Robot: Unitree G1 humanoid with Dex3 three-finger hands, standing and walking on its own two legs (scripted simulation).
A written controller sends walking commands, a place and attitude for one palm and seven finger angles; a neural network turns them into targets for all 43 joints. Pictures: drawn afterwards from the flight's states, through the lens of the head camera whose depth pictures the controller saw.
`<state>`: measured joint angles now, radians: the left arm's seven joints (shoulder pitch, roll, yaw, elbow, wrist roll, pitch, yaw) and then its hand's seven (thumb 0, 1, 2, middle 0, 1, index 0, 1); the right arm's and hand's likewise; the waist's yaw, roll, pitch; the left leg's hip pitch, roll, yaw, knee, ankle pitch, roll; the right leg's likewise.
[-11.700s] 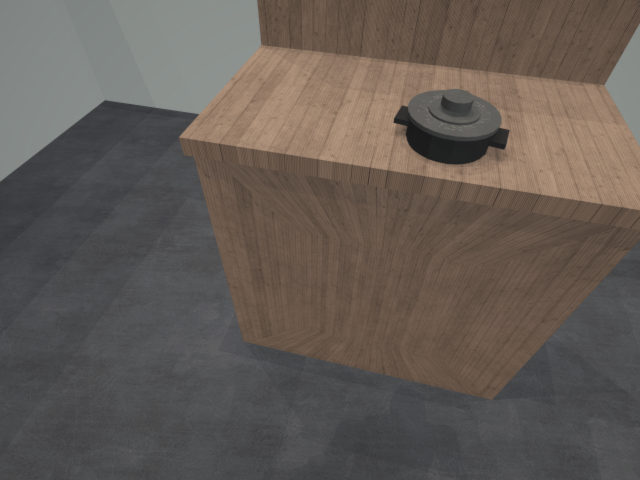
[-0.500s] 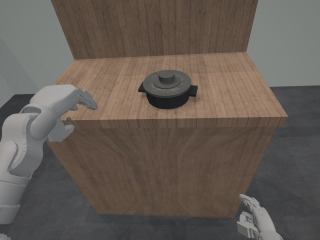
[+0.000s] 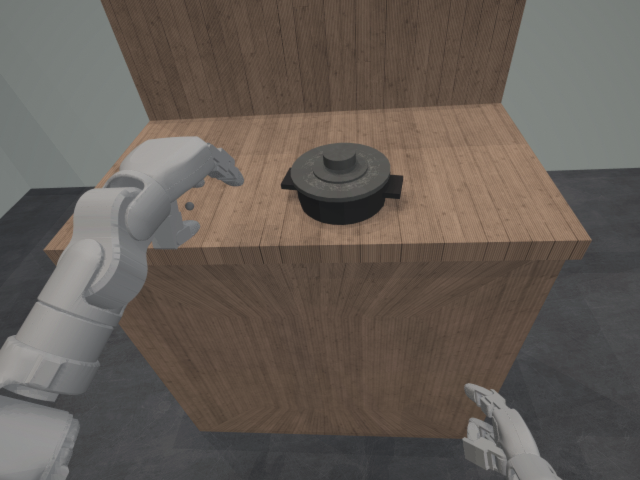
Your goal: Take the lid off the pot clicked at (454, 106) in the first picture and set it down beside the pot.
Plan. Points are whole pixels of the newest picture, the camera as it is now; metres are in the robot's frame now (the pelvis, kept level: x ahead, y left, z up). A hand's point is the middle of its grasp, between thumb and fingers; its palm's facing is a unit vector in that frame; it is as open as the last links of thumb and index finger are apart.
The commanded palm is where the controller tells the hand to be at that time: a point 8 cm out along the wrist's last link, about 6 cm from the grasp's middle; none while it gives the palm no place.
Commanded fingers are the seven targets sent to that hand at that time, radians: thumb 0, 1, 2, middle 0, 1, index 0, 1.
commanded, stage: move the open hand above the knob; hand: left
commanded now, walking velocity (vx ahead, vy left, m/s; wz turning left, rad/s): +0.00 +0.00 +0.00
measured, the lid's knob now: (339, 156) +0.55 +0.05 +0.15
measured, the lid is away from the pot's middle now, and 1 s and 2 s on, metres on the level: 0.00 0.00 0.00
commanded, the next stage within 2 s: lower the open fingers around the knob in 2.00 s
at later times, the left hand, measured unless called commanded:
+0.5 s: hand (252, 173) +0.41 +0.14 +0.21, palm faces -0.10 -0.07 -0.99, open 10.0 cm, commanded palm +0.39 +0.14 +0.29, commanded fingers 0.00 -0.37 1.64 -0.87 -0.08 -0.87 -0.08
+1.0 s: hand (308, 142) +0.48 +0.08 +0.22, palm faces -0.16 -0.06 -0.99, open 10.0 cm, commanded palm +0.46 +0.09 +0.29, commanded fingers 0.00 -0.37 1.64 -0.87 -0.08 -0.87 -0.08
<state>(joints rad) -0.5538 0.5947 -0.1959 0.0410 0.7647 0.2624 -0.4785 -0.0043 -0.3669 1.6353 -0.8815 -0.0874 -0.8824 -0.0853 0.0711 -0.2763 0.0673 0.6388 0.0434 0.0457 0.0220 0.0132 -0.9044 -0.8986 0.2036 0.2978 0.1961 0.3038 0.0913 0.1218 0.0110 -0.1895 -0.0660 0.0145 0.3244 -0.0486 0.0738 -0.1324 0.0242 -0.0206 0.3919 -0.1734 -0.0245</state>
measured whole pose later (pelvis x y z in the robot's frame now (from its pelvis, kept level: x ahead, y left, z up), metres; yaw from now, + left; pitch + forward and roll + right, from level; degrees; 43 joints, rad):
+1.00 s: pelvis +0.05 -0.01 +0.00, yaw -1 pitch +1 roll +0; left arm -1.04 0.32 -0.41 0.59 0.83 0.42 -0.41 0.00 -0.36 1.63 -0.88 -0.09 -0.88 -0.08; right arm 0.13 -0.28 0.06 0.70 0.04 0.06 0.05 0.01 -0.91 -0.90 0.20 0.30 0.19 0.30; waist 0.02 0.09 -0.05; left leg -0.23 -0.07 0.03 0.31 -0.10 0.07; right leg -0.17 0.02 0.00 0.38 -0.22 -0.03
